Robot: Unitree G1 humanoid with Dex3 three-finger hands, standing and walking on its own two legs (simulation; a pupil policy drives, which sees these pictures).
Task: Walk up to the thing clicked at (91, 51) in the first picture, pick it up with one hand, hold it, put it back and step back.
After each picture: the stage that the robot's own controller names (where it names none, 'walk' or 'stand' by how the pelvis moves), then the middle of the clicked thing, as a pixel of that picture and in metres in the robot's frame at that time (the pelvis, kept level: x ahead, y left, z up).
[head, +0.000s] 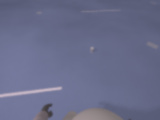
stand; (91, 50) +1.40 +0.02 -0.72
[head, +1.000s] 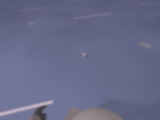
walk; (84, 56) +1.25 +0.25 -0.70
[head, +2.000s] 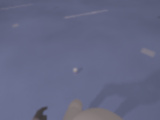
walk; (75, 71) +0.76 +0.33 -0.71
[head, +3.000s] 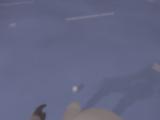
walk; (75, 90) +0.43 +0.23 -0.71
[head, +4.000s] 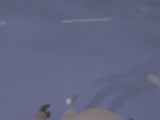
stand; (68, 102) +0.28 +0.21 -0.71
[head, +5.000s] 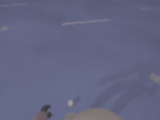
stand; (70, 103) +0.28 +0.20 -0.73
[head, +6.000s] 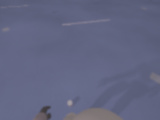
stand; (70, 103) +0.28 +0.23 -0.73
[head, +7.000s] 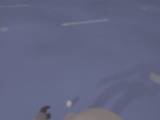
stand; (69, 104) +0.27 +0.23 -0.73
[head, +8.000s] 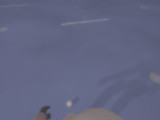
go down; (69, 104) +0.26 +0.23 -0.73
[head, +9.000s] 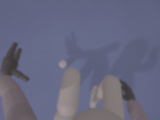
go down; (63, 64) +0.36 +0.24 -0.35
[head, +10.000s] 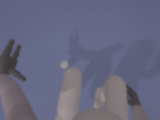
go down; (65, 65) +0.35 +0.24 -0.30
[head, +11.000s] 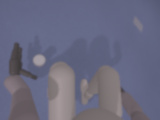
close in; (39, 61) +0.34 +0.27 -0.22
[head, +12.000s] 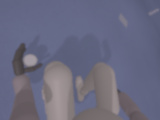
close; (30, 61) +0.34 +0.28 -0.22
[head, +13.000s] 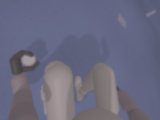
lift; (28, 61) +0.34 +0.28 -0.22
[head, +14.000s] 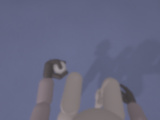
lift; (60, 70) +0.30 +0.22 -0.05
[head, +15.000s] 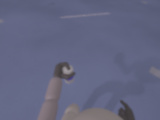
hold; (68, 74) +0.31 +0.16 +0.01
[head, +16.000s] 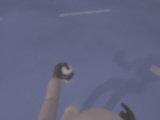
hold; (67, 74) +0.32 +0.17 -0.01
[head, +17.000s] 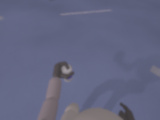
hold; (67, 73) +0.32 +0.18 -0.01
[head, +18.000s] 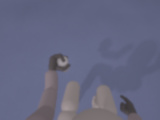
crouch; (63, 64) +0.37 +0.20 -0.07
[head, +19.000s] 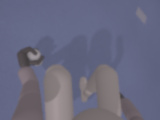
lower; (36, 58) +0.37 +0.27 -0.23
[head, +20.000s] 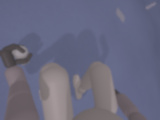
lower; (22, 55) +0.38 +0.30 -0.22
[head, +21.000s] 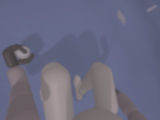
lower; (24, 56) +0.37 +0.30 -0.22
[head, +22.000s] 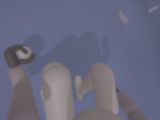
lower; (25, 56) +0.37 +0.30 -0.22
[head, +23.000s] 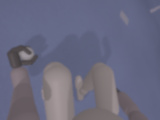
loosen; (27, 56) +0.36 +0.29 -0.22
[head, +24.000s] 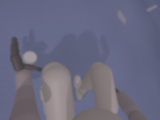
withdraw; (29, 59) +0.35 +0.27 -0.22
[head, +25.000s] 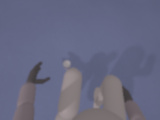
walk; (67, 65) +0.38 +0.23 -0.32
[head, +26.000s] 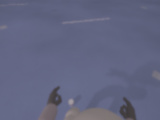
stand; (71, 102) +0.30 +0.19 -0.66
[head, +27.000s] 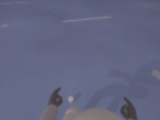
stand; (71, 100) +0.32 +0.21 -0.67
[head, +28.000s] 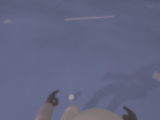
stand; (71, 98) +0.32 +0.20 -0.68
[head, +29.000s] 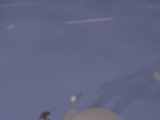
walk; (73, 99) +0.33 +0.19 -0.72
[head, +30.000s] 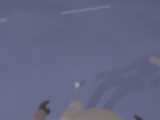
walk; (77, 86) +0.44 +0.18 -0.71
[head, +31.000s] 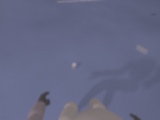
walk; (74, 66) +0.72 +0.20 -0.71
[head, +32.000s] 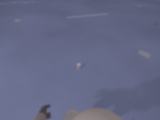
stand; (78, 66) +0.91 +0.23 -0.71
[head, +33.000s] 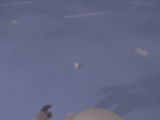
stand; (76, 66) +0.90 +0.26 -0.73
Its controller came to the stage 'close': yes
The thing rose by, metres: 0.71
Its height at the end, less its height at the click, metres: +0.00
